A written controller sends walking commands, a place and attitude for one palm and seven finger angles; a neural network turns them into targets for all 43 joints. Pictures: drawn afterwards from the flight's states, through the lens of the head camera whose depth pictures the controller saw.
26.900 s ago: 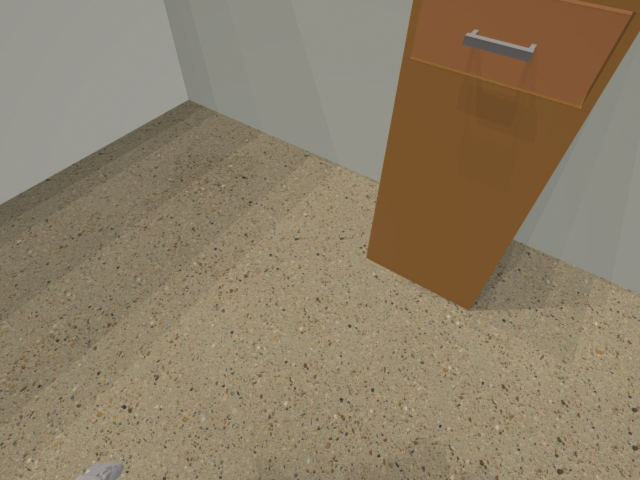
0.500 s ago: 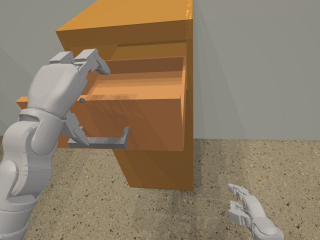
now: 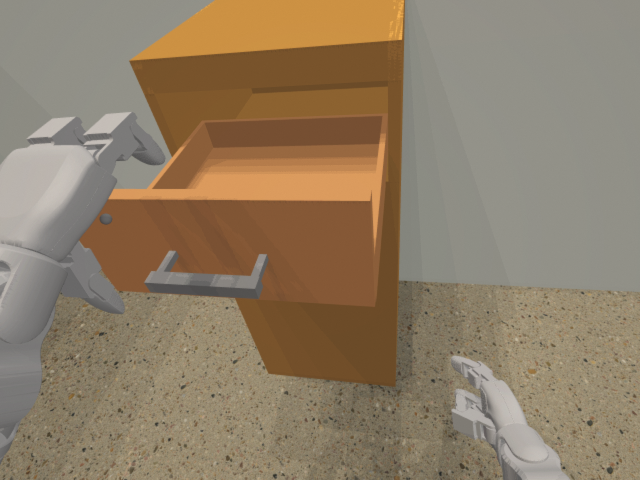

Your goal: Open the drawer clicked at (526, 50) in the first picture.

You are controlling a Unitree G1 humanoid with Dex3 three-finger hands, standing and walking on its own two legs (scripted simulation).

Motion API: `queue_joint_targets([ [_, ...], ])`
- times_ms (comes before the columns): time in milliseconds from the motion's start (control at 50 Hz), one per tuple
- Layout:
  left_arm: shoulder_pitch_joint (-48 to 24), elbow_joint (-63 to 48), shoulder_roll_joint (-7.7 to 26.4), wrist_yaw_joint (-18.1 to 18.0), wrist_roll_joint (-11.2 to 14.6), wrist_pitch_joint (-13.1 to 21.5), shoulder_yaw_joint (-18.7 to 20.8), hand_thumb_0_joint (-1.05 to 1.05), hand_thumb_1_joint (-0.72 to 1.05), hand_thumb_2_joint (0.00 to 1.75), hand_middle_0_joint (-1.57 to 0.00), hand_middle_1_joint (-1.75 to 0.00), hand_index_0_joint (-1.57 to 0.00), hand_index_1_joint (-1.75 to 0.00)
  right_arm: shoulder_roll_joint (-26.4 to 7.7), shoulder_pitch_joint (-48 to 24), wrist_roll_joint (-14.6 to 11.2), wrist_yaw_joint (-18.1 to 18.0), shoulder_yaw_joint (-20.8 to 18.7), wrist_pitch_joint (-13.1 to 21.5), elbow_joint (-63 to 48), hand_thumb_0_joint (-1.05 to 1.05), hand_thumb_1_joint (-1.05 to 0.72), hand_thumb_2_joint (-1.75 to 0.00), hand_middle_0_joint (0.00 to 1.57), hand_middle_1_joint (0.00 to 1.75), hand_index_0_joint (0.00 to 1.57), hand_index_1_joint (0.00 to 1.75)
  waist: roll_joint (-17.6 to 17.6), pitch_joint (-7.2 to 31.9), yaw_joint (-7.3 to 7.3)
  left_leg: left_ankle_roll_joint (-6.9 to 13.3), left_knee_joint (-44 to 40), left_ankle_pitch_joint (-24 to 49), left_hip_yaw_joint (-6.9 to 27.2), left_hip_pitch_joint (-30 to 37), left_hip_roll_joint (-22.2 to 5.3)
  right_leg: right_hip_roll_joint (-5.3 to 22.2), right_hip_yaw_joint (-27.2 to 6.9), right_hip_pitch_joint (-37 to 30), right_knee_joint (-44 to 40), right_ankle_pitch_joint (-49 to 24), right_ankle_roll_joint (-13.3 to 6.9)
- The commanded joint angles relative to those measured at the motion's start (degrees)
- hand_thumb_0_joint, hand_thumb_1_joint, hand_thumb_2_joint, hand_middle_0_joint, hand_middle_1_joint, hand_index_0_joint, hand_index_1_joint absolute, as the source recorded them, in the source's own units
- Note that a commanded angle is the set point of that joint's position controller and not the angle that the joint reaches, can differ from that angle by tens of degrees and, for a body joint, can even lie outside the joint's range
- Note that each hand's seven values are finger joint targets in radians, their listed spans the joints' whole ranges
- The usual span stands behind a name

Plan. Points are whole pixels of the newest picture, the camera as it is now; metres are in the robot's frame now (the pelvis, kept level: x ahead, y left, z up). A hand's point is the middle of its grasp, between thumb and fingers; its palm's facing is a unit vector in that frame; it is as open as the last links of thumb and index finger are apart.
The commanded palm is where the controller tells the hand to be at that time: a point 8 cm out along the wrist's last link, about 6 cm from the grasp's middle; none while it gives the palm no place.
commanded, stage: draw the hand back to the body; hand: left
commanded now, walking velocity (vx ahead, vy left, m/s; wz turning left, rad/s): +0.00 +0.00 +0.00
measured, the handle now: (209, 272) +0.30 +0.19 +0.15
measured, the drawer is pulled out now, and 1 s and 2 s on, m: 0.29 0.29 0.29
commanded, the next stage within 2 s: step back with the hand held close in 1.04 s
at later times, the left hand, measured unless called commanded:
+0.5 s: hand (69, 187) +0.22 +0.21 +0.33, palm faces +0.49 -0.82 -0.28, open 11.7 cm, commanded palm +0.17 +0.27 +0.33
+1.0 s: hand (1, 197) +0.20 +0.25 +0.33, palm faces +0.62 -0.75 -0.25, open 7.7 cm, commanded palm +0.16 +0.29 +0.33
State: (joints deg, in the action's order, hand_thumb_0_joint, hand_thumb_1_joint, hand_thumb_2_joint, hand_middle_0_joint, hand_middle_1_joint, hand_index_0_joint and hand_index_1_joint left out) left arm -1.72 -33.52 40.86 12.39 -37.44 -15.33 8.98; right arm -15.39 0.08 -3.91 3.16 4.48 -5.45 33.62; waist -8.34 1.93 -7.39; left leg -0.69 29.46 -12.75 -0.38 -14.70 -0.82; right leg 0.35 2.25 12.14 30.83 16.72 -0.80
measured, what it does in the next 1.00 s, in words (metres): stands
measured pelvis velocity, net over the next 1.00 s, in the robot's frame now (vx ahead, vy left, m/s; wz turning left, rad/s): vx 0.02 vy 0.01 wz -0.01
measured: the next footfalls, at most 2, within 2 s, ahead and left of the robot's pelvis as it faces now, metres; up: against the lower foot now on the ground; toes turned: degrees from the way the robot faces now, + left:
none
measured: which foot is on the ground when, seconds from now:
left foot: down 0.00-1.00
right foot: down 0.00-1.00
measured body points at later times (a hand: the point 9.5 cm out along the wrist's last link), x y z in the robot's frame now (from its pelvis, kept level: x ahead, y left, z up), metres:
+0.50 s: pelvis +0.03 +0.01 +0.01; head +0.02 -0.01 +0.46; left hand +0.19 +0.25 +0.34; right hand +0.19 -0.23 -0.09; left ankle +0.03 +0.13 -0.73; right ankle +0.00 -0.11 -0.73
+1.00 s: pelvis +0.02 +0.01 +0.01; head +0.01 +0.00 +0.46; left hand +0.17 +0.29 +0.34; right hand +0.24 -0.19 -0.07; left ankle +0.03 +0.13 -0.73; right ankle +0.00 -0.11 -0.73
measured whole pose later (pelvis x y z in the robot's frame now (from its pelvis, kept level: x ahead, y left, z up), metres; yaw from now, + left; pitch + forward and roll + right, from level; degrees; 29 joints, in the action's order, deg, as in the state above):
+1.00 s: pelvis +0.02 +0.01 +0.01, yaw +0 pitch -4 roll -1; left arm 8.2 -38.2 23.2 -7.5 5.2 10.3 31.6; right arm -11.1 7.1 -0.9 -2.5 0.9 6.7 38.5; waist -3.6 -1.0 -4.9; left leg 0.0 27.0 -14.1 -0.8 -9.1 -1.4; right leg -0.3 1.9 4.4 23.1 15.0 -0.1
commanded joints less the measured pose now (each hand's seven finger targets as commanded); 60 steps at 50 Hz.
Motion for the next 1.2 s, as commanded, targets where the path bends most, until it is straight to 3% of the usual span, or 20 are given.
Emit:
queue_joint_targets([
  [0,-13.5,-7.7,12.4,-0.4,-0.5,0.4,9.3,0.0,-0.5,0.3,-0.3,-1.2,-0.3,-1.2,-3.7,-13.4,0.1,-0.6,-1.2,3.8,-11.6,0.0,-0.9,-0.9,0.2,0.3,0.2,0.3,4.6,10.0,0.32,0.9,-2.9,8.0,-1.4,2.3,1.9,-0.2,-1.0,-2.3,-5.6,-9.2,1.3],
  [20,-10.1,-4.3,12.1,-0.4,-0.1,0.4,9.8,0.0,-0.5,0.3,-0.3,-1.2,-0.3,-1.2,-3.7,-11.7,0.0,-0.9,-1.6,3.7,-10.6,0.0,-0.9,-0.9,0.2,0.3,0.2,0.3,6.5,8.4,1.26,1.0,-3.5,7.4,-1.5,2.3,1.5,-0.4,-0.4,-1.4,-6.1,-8.7,1.7],
  [40,-19.4,-16.8,-6.7,-6.9,35.8,12.3,13.2,0.0,-0.47,0.32,-0.3,-1.18,-0.3,-1.18,0.0,-5.2,0.7,-2.8,-2.6,8.0,-13.3,0.0,-0.9,-0.9,0.2,0.3,0.2,0.3,15.4,4.1,6.93,2.2,-2.4,1.5,-1.5,8.3,0.6,-1.9,0.8,2.8,-11.2,-6.6,0.9],
  [60,-10.1,-9.1,0.5,-11.1,36.4,16.9,18.8,0.0,-0.43,0.33,-0.29,-1.15,-0.29,-1.15,-1.9,-5.4,2.1,-4.3,-2.2,10.6,-9.8,0.0,-0.9,-0.9,0.2,0.3,0.2,0.3,18.0,1.9,5.88,2.3,-2.2,-0.9,-1.4,8.0,-0.2,-1.6,-0.1,3.6,-11.8,-4.3,0.9],
  [80,-4.9,-10.5,3.3,-13.6,40.7,19.5,25.5,0.0,-0.4,0.34,-0.29,-1.13,-0.29,-1.13,-2.9,-4.9,2.5,-5.3,-2.9,11.7,-7.4,0.0,-0.9,-0.9,0.2,0.3,0.2,0.3,19.5,1.3,4.61,2.0,-2.2,-0.9,-1.0,7.0,-0.4,-0.7,-0.3,2.1,-13.0,-4.3,0.9],
  [100,-6.2,-13.0,-1.4,-14.7,41.6,22.0,23.7,0.0,-0.36,0.36,-0.29,-1.11,-0.29,-1.11,-1.5,-4.7,2.4,-5.4,-2.5,12.7,-7.6,0.0,-0.9,-0.9,0.2,0.3,0.2,0.3,12.9,5.8,4.48,1.9,-3.0,0.6,-1.7,8.5,0.3,-0.1,-0.1,-0.8,-12.8,-5.4,1.1],
  [140,-5.6,-14.2,-1.2,-17.0,42.6,25.2,26.3,0.0,-0.29,0.39,-0.29,-1.07,-0.29,-1.07,-1.2,-2.6,2.8,-5.9,-3.1,14.2,-6.0,0.0,-0.9,-0.9,0.2,0.3,0.2,0.3,5.3,8.0,4.22,1.3,-4.1,3.2,-2.1,10.6,0.1,0.0,0.3,-3.1,-11.5,-9.2,0.8],
  [180,-4.7,-11.4,0.1,-18.3,43.0,26.9,28.1,0.0,-0.22,0.42,-0.28,-1.02,-0.28,-1.02,-1.9,-1.3,3.0,-6.3,-4.0,15.0,-4.2,0.0,-0.9,-0.9,0.2,0.3,0.2,0.3,2.1,5.8,3.86,0.7,-4.7,3.7,-2.2,10.3,-0.3,0.1,-0.3,-3.9,-11.8,-9.9,0.3],
  [200,-5.2,-11.3,-6.1,-18.2,43.1,27.6,23.8,0.0,-0.18,0.43,-0.28,-1.0,-0.28,-1.0,-0.7,-1.1,3.1,-6.2,-3.6,15.2,-4.8,0.0,-0.9,-0.9,0.2,0.3,0.2,0.3,0.0,5.2,4.18,0.7,-5.6,4.2,-2.4,10.3,0.0,0.0,0.2,-3.7,-12.2,-9.6,0.2],
  [280,-4.5,-9.5,-6.7,-18.9,43.1,28.9,22.3,0.0,-0.05,0.5,-0.27,-0.91,-0.27,-0.91,-2.2,-0.5,3.1,-6.3,-4.7,16.3,-4.0,0.0,-0.9,-0.9,0.2,0.3,0.2,0.3,2.2,1.5,4.21,1.0,-6.7,5.9,-1.8,9.9,-0.4,-0.3,0.3,-3.7,-12.7,-10.0,0.1],
  [360,-1.1,-17.0,-7.0,-19.2,42.5,30.5,22.3,0.0,0.09,0.55,-0.26,-0.82,-0.26,-0.82,-2.1,-0.4,3.5,-5.8,-5.2,17.1,-4.9,0.0,-0.9,-0.9,0.2,0.3,0.2,0.3,1.8,6.8,3.43,1.3,-5.9,11.9,-1.8,11.7,-0.1,-0.5,0.5,-6.6,-10.5,-15.8,-0.2],
  [420,3.7,-17.8,-6.2,-19.5,42.8,30.8,24.5,0.0,0.2,0.6,-0.25,-0.75,-0.25,-0.75,-1.9,-0.2,3.5,-5.7,-5.5,17.1,-4.7,0.0,-0.9,-0.9,0.2,0.3,0.2,0.3,3.3,7.0,3.22,1.0,-5.2,15.1,-1.9,11.2,-0.4,-0.6,0.7,-7.2,-9.7,-19.3,-0.2],
  [480,4.0,-16.6,-3.5,-19.9,42.9,30.9,28.1,0.0,0.31,0.64,-0.24,-0.68,-0.24,-0.68,-2.3,0.4,3.2,-5.8,-6.1,16.9,-4.1,0.0,-0.9,-0.9,0.2,0.3,0.2,0.3,2.9,5.6,3.47,0.6,-5.1,14.6,-2.1,10.9,-0.8,-0.8,0.8,-6.3,-10.3,-18.9,-0.4],
  [560,4.5,-12.1,-4.2,-19.8,43.3,30.2,29.8,0.0,0.44,0.7,-0.23,-0.59,-0.23,-0.59,-1.9,1.1,2.8,-5.8,-6.3,15.8,-4.0,0.0,-0.9,-0.9,0.2,0.3,0.2,0.3,4.4,4.5,3.79,0.4,-5.4,13.9,-2.2,10.1,-1.0,-0.9,1.0,-5.2,-10.2,-18.2,-0.1],
  [820,2.4,-15.9,-5.6,-20.2,42.8,28.3,27.4,0.0,0.9,0.9,-0.2,-0.3,-0.2,-0.3,-1.9,0.2,3.2,-6.0,-5.9,15.2,-4.4,0.0,-0.9,-0.9,0.2,0.3,0.2,0.3,3.0,5.3,4.04,0.4,-5.6,11.9,-1.0,11.2,-0.9,-0.7,0.8,-4.4,-10.6,-15.4,-0.2],
  [920,0.3,-12.5,-5.6,-20.5,42.7,27.5,27.3,0.0,0.9,0.9,-0.2,-0.3,-0.2,-0.3,-1.7,0.1,3.1,-6.3,-5.6,15.0,-4.2,0.0,-0.9,-0.9,0.2,0.3,0.2,0.3,2.6,2.6,4.01,0.3,-6.1,10.3,-0.6,10.2,-0.9,-0.7,0.7,-3.7,-11.2,-13.6,-0.4],
  [1120,2.1,-14.4,-5.6,-20.2,43.1,27.7,27.3,0.0,0.9,0.9,-0.2,-0.3,-0.2,-0.3,-1.7,-0.8,3.0,-5.9,-5.8,15.1,-4.7,0.0,-0.9,-0.9,0.2,0.3,0.2,0.3,2.5,3.9,3.51,0.4,-6.1,9.0,-0.7,10.1,-0.8,-0.6,0.3,-4.4,-11.2,-12.8,-0.3],
  [1140,-0.2,-16.2,3.7,-20.0,42.8,29.8,34.1,0.0,0.9,0.9,-0.2,-0.3,-0.2,-0.3,-4.3,1.2,2.7,-6.0,-5.6,14.0,-7.1,0.0,-0.9,-0.9,0.2,0.3,0.2,0.3,7.4,0.5,6.29,2.0,-3.6,9.9,1.4,5.7,-2.3,2.6,-3.7,2.8,-13.6,-14.9,0.5],
  [1160,3.6,-11.0,0.5,-19.5,42.6,29.7,32.0,0.0,0.9,0.9,-0.2,-0.3,-0.2,-0.3,-3.4,1.1,2.6,-6.2,-5.6,13.0,-5.9,0.0,-0.9,-0.9,0.2,0.3,0.2,0.3,11.4,1.2,6.37,1.9,-1.5,10.3,1.6,5.9,-2.1,4.1,-3.9,3.0,-14.1,-16.0,0.4],
  [1180,3.9,-12.1,1.0,-19.4,42.6,30.1,32.3,0.0,0.9,0.9,-0.2,-0.3,-0.2,-0.3,-3.8,1.5,2.6,-6.2,-6.0,12.5,-6.2,0.0,-0.9,-0.9,0.2,0.3,0.2,0.3,10.3,1.5,6.57,1.7,-0.6,10.6,1.2,5.9,-1.9,4.9,-4.3,3.9,-14.3,-17.7,0.1],
])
